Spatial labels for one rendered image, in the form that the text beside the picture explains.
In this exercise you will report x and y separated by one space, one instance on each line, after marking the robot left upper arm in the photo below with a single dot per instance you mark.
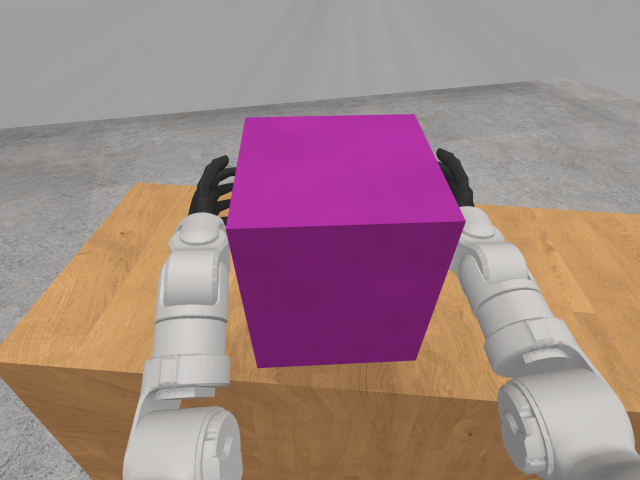
201 443

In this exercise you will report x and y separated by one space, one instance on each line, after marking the carton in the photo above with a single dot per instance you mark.
342 230

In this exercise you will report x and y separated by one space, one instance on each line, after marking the robot right upper arm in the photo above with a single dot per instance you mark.
566 425

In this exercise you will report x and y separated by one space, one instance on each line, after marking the left robot forearm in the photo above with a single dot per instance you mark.
189 348

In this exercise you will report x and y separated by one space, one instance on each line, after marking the robot left hand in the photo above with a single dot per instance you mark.
208 191

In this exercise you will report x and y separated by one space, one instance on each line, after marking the robot right hand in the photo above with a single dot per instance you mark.
455 177

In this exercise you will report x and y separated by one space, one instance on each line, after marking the pedestal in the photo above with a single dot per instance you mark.
76 359

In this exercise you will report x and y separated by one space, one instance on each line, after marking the right robot forearm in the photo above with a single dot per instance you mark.
522 336

